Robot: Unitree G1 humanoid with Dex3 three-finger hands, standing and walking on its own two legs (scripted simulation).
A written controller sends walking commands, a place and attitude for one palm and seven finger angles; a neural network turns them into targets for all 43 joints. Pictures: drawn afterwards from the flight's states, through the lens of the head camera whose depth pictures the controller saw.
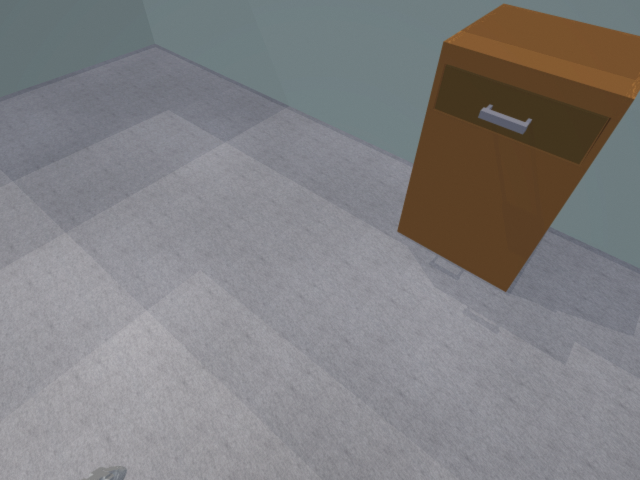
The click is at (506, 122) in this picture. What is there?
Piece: drawer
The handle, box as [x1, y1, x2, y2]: [478, 104, 531, 133]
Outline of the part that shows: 478,116 480,118 520,133 523,133 531,120 528,118 525,122 498,113 490,109 492,106 490,104 485,108 482,108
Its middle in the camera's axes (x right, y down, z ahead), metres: +0.52 -0.34 +1.09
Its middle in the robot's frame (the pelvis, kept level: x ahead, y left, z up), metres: +1.06 -0.47 -0.10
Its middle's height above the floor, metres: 0.67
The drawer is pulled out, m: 0.00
